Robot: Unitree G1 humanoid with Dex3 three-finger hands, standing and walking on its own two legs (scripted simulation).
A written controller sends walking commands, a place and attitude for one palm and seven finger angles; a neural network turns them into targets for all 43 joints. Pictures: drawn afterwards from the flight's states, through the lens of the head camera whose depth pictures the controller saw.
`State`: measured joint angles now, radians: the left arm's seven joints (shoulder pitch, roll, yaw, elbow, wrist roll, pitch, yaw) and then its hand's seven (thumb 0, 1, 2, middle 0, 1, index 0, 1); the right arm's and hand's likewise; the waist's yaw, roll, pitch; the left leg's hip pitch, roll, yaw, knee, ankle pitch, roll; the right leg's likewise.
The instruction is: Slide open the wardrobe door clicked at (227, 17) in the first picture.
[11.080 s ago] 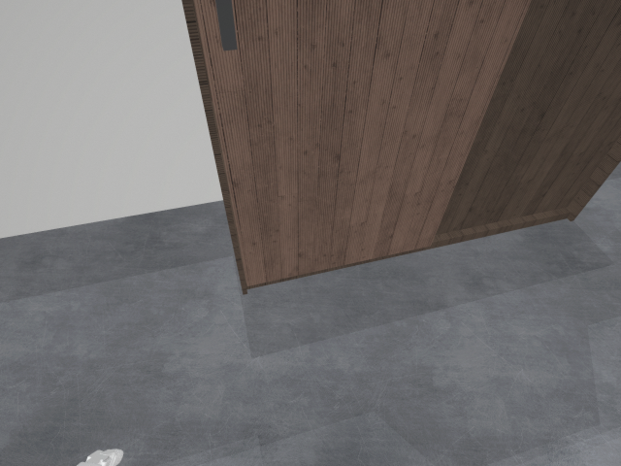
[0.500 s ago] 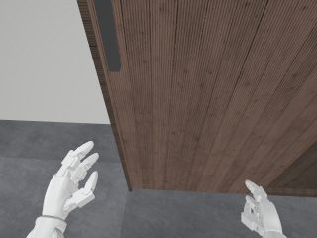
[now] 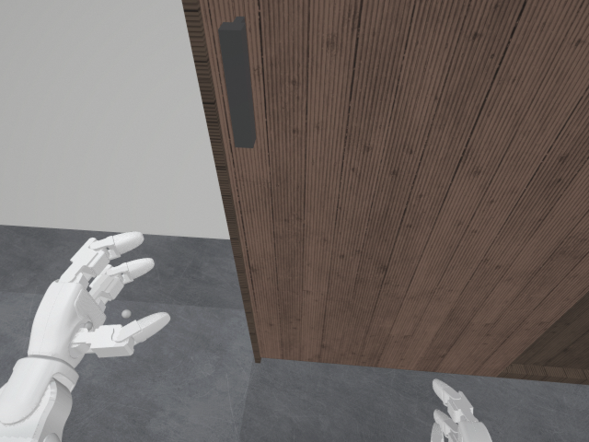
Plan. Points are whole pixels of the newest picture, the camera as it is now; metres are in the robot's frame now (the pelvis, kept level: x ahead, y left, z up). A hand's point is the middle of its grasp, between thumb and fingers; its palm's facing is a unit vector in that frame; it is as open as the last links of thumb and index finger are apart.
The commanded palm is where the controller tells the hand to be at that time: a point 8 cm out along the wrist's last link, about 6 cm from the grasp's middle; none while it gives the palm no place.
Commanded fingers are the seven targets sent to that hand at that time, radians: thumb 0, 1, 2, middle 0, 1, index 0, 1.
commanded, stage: raise the hand with hooked fingers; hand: left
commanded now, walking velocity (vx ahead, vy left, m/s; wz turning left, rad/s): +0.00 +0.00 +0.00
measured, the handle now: (242, 84) +0.50 +0.11 +0.26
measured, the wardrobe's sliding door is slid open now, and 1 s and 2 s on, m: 0.00 0.00 0.00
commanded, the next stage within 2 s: move the hooked fingers beside the handle in 1.28 s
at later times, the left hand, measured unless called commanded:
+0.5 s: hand (48, 235) +0.25 +0.26 +0.22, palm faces +0.08 -0.99 -0.12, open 13.7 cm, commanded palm +0.22 +0.31 +0.23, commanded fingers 0.00 -0.50 0.30 -0.30 -1.20 -0.30 -1.20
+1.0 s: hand (32, 169) +0.29 +0.27 +0.27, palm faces +0.04 -0.99 -0.13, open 14.0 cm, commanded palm +0.24 +0.31 +0.28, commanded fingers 0.00 -0.50 0.30 -0.30 -1.20 -0.30 -1.20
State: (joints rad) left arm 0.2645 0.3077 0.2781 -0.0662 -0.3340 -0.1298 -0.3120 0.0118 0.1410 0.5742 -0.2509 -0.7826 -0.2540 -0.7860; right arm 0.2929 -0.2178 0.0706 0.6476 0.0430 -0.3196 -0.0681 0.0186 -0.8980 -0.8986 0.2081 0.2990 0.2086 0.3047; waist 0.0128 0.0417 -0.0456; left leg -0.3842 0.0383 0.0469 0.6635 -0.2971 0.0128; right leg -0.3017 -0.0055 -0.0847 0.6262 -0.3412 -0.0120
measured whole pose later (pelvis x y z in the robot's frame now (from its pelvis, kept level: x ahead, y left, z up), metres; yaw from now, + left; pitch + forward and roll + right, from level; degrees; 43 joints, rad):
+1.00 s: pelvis +0.01 -0.01 +0.02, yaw +1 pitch -4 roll +0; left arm -0.30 0.58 0.50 0.08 -0.33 0.41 -0.50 -0.01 -0.50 0.30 -0.30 -1.20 -0.30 -1.20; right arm 0.17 -0.30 0.09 0.63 0.11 -0.18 -0.07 0.02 -0.90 -0.90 0.20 0.30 0.20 0.30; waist 0.07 0.07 -0.03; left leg -0.17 0.02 0.04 0.44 -0.20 0.00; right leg -0.10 -0.01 -0.09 0.42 -0.26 -0.02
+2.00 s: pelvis +0.02 -0.01 +0.02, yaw +1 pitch -2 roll +0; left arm -0.48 0.48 0.37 0.19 -0.27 0.40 -0.37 -0.01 -0.50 0.30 -0.30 -1.20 -0.30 -1.20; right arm 0.16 -0.27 0.09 0.65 0.11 -0.14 -0.09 0.02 -0.90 -0.90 0.20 0.30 0.20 0.30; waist 0.05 0.06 -0.03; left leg -0.17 0.01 0.04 0.42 -0.21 0.01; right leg -0.10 -0.01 -0.09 0.41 -0.27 -0.01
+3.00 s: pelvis +0.03 -0.01 +0.02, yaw -1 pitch -1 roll +0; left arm -0.67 0.38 0.28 0.40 -0.22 0.34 -0.21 -0.01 -0.50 0.30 -0.30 -1.20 -0.30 -1.20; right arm 0.20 -0.26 0.06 0.68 0.09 -0.07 -0.08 0.02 -0.90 -0.90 0.20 0.30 0.20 0.30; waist 0.01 0.04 -0.04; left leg -0.17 0.02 0.06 0.41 -0.21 0.01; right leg -0.11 -0.01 -0.07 0.40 -0.27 -0.02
